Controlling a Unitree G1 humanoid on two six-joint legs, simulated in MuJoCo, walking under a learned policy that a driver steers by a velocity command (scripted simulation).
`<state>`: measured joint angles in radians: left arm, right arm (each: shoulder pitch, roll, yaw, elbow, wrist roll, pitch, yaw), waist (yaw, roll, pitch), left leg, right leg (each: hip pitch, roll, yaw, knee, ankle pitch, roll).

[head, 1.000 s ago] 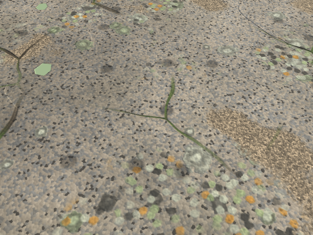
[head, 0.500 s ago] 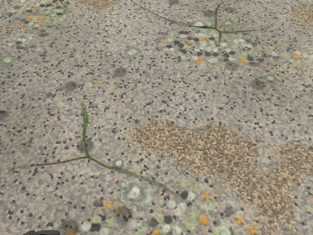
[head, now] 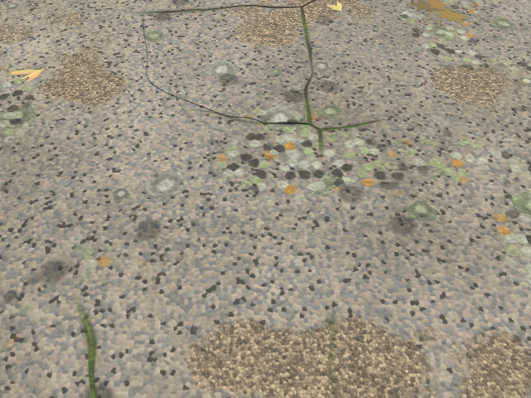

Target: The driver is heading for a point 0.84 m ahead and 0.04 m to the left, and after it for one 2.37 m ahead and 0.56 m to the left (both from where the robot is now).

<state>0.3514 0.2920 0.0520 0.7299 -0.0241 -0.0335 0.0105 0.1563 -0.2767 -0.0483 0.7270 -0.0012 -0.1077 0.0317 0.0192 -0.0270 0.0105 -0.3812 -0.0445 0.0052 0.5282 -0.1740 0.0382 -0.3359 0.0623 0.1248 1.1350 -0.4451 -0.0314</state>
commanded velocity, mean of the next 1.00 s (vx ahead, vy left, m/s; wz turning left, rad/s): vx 0.50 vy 0.00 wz -0.05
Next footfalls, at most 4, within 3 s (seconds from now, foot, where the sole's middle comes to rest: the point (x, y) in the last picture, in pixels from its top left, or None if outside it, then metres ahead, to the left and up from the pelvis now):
0.40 right None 0.38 -0.15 -0.77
0.92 left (248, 324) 0.68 0.08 -0.77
1.44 right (334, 240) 0.97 -0.17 -0.77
1.98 left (257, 169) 1.26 0.07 -0.77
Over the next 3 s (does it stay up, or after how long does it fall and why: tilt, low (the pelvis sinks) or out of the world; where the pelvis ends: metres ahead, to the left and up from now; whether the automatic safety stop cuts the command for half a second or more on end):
stays up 1.61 0.17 -0.01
